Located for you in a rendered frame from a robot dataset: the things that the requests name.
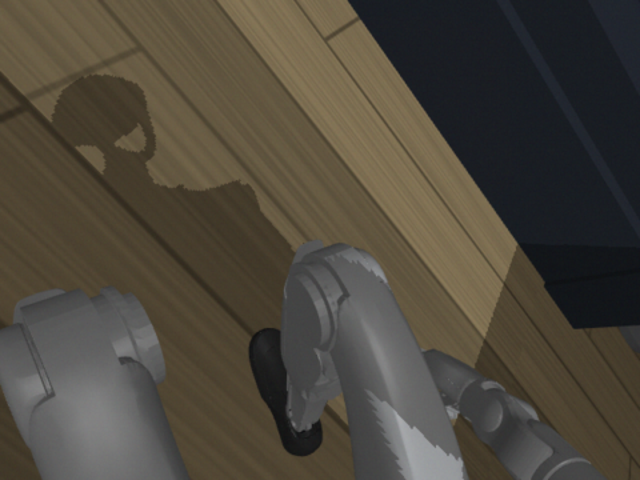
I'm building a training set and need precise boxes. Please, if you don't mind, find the right robot foot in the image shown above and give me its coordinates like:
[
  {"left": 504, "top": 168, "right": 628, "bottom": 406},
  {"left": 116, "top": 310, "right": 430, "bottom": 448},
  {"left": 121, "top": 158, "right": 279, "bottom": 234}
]
[{"left": 249, "top": 328, "right": 323, "bottom": 456}]

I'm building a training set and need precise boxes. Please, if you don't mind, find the sofa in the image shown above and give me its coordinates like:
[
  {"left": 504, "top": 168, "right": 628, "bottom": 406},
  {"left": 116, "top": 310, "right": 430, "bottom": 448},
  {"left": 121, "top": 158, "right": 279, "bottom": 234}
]
[{"left": 347, "top": 0, "right": 640, "bottom": 329}]

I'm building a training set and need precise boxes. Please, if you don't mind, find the right robot hand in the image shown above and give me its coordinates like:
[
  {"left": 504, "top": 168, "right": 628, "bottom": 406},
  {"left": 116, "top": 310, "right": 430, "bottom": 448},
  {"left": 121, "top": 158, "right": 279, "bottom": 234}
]
[{"left": 420, "top": 348, "right": 485, "bottom": 420}]

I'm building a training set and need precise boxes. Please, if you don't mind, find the right robot arm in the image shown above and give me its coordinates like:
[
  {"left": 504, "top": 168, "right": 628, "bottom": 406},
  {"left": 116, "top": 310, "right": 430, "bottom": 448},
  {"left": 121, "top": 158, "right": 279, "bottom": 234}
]
[{"left": 459, "top": 378, "right": 608, "bottom": 480}]

